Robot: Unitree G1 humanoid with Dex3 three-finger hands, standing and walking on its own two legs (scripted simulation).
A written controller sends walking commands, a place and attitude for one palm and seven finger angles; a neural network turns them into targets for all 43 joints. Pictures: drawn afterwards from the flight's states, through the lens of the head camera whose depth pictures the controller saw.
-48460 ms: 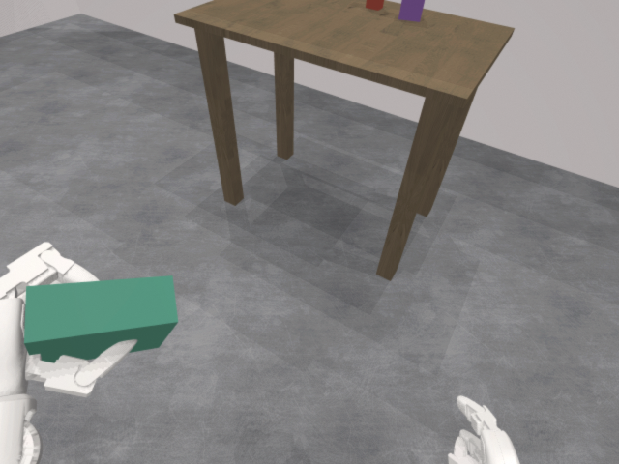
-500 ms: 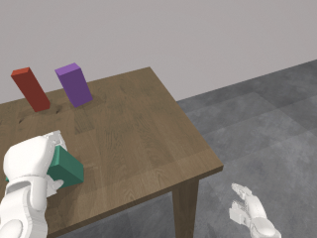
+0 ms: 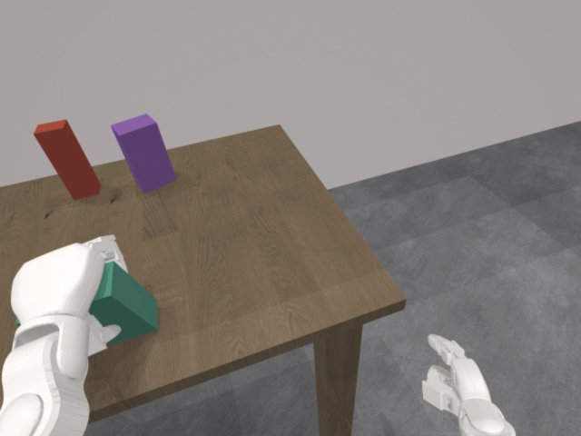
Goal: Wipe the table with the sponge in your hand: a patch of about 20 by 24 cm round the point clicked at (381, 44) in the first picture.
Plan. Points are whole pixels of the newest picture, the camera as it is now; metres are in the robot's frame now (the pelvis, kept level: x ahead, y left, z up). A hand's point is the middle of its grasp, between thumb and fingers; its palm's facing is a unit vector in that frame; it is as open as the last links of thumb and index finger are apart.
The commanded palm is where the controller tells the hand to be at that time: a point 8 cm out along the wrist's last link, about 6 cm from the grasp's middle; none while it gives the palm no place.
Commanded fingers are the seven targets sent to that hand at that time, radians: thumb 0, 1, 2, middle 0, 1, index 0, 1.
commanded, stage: lift the sponge slowly off the table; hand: left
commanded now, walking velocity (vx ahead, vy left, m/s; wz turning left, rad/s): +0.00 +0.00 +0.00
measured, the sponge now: (104, 315) +0.21 +0.29 +0.10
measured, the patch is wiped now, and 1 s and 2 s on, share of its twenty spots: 1.00 1.00 1.00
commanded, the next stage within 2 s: bring the sponge back beside the body in 1.66 s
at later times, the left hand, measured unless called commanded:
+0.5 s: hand (91, 302) +0.20 +0.27 +0.15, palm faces +0.16 -0.10 -0.98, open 8.8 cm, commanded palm +0.17 +0.26 +0.23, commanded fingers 0.00 0.10 1.30 -1.20 -1.60 -1.20 -1.60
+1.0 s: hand (89, 269) +0.22 +0.27 +0.19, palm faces +0.24 -0.10 -0.97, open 8.9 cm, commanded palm +0.18 +0.26 +0.26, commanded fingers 0.00 0.10 1.30 -1.20 -1.60 -1.20 -1.60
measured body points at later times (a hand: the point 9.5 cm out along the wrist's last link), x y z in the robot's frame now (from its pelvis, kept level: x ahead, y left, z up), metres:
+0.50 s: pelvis -0.01 -0.02 +0.00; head -0.05 -0.07 +0.45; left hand +0.19 +0.27 +0.21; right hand +0.25 -0.21 -0.06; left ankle +0.02 +0.11 -0.73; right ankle -0.01 -0.12 -0.73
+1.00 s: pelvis -0.02 -0.02 +0.00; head -0.06 -0.07 +0.45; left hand +0.20 +0.27 +0.24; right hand +0.24 -0.21 -0.06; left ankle +0.02 +0.11 -0.73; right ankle -0.01 -0.12 -0.73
